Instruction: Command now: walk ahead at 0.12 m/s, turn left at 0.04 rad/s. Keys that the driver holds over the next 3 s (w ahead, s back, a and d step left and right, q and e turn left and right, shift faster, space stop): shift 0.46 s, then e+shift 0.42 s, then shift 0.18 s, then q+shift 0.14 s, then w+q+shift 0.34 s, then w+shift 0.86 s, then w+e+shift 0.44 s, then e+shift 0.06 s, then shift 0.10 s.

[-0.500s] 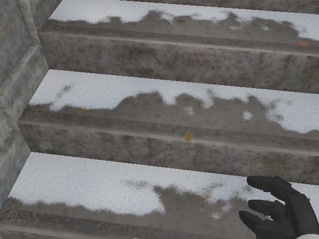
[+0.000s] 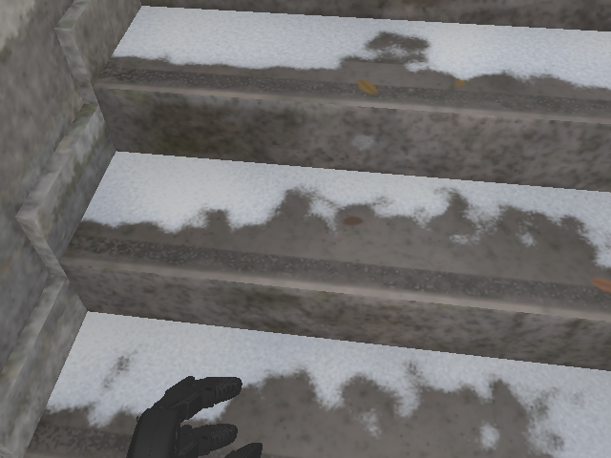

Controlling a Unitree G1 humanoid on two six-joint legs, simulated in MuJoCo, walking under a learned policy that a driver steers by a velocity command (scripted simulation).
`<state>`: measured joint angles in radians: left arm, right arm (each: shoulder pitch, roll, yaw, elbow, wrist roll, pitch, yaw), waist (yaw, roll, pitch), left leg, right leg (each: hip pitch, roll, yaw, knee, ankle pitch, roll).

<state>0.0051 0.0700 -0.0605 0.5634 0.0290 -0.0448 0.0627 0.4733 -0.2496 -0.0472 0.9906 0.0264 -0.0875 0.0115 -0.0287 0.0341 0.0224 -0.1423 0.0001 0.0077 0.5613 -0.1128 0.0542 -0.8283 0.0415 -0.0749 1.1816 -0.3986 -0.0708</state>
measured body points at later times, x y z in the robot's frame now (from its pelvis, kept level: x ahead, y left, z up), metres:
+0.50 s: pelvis +0.11 +0.00 +0.10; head +0.10 +0.01 +0.55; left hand +0.16 +0.22 -0.04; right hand +0.17 -0.22 -0.03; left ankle +0.14 +0.09 -0.63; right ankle +0.13 -0.08 -0.62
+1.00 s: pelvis +0.09 -0.04 +0.10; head +0.10 -0.07 +0.55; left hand +0.31 +0.16 +0.02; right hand +0.13 -0.33 -0.01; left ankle +0.10 +0.10 -0.50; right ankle +0.09 -0.11 -0.62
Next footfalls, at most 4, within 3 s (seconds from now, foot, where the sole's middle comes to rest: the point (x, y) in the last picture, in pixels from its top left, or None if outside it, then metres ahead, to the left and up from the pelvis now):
0.46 left None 0.18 0.09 -0.66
0.84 right None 0.13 -0.13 -0.66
1.30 left None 0.15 0.04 -0.66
1.72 right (517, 452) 0.39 -0.31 -0.50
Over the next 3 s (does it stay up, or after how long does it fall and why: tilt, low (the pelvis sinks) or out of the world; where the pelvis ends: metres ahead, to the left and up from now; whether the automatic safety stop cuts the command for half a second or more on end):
stays up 1.26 -0.22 0.67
